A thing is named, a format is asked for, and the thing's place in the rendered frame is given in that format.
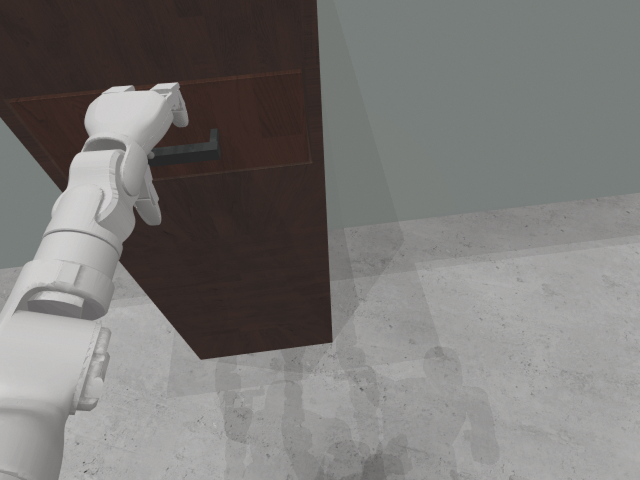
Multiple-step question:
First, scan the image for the left robot forearm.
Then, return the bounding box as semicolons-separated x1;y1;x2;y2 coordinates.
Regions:
0;132;148;336

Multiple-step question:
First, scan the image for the robot left hand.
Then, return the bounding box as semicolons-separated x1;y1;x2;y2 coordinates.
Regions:
84;82;189;226

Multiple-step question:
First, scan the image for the cabinet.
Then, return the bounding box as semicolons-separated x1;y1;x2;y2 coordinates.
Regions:
0;0;333;360

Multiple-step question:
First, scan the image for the drawer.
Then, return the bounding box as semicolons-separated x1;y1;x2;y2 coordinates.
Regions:
9;69;309;179

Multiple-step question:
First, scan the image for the handle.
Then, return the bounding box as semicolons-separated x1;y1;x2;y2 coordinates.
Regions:
148;128;221;167

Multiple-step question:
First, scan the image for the left robot upper arm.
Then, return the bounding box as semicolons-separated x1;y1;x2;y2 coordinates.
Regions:
0;310;111;480

